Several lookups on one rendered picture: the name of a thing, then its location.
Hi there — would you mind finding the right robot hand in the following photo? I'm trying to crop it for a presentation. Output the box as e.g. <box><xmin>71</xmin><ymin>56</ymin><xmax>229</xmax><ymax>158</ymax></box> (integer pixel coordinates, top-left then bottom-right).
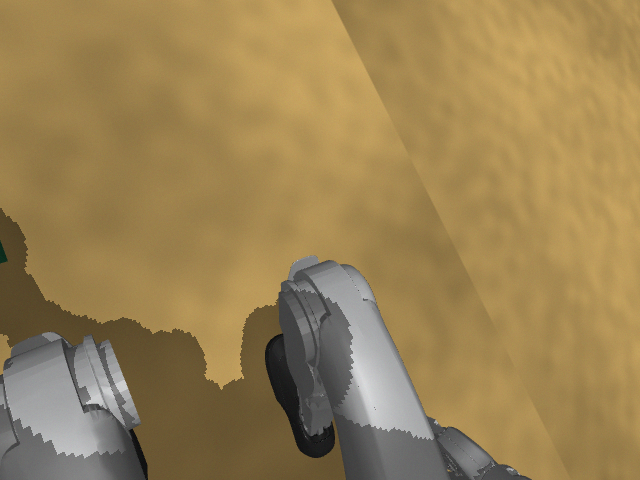
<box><xmin>427</xmin><ymin>416</ymin><xmax>499</xmax><ymax>480</ymax></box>

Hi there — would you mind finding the right robot foot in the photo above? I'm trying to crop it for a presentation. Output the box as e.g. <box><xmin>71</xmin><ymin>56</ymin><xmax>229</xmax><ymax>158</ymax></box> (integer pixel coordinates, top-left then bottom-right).
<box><xmin>265</xmin><ymin>334</ymin><xmax>335</xmax><ymax>458</ymax></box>

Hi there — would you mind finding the right robot arm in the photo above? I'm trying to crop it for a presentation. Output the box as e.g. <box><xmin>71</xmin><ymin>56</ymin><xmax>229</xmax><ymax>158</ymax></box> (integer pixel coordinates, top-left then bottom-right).
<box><xmin>482</xmin><ymin>464</ymin><xmax>532</xmax><ymax>480</ymax></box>

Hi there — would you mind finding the left robot foot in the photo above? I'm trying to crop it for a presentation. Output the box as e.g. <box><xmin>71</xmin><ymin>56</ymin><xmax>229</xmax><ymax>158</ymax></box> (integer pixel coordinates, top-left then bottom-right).
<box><xmin>129</xmin><ymin>429</ymin><xmax>148</xmax><ymax>480</ymax></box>

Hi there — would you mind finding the small box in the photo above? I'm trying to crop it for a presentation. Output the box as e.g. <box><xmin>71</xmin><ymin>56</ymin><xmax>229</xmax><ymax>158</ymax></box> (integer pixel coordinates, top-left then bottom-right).
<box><xmin>0</xmin><ymin>241</ymin><xmax>8</xmax><ymax>263</ymax></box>

